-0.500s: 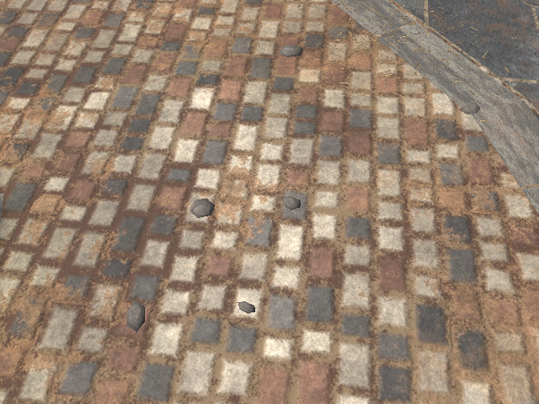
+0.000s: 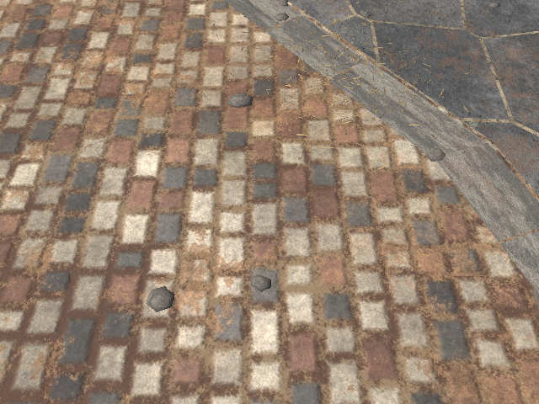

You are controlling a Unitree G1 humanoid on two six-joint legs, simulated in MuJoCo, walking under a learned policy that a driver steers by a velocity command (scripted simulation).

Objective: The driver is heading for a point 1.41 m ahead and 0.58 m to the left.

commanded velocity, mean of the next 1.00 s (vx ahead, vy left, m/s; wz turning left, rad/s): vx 0.04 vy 0.00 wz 0.47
